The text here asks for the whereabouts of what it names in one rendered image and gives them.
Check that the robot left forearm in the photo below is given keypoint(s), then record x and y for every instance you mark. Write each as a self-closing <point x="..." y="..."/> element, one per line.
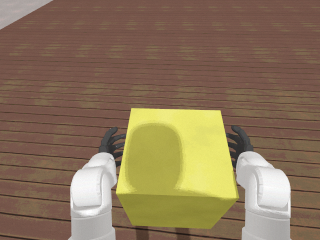
<point x="91" y="199"/>

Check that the robot right forearm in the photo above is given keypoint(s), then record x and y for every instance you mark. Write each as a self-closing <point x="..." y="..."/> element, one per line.
<point x="267" y="198"/>

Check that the right robot hand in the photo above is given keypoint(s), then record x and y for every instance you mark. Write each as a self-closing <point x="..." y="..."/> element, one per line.
<point x="243" y="143"/>

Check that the carton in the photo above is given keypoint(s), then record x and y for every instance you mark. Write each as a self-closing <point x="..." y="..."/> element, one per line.
<point x="176" y="169"/>

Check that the left robot hand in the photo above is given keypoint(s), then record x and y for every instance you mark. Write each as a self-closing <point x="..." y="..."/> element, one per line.
<point x="108" y="147"/>

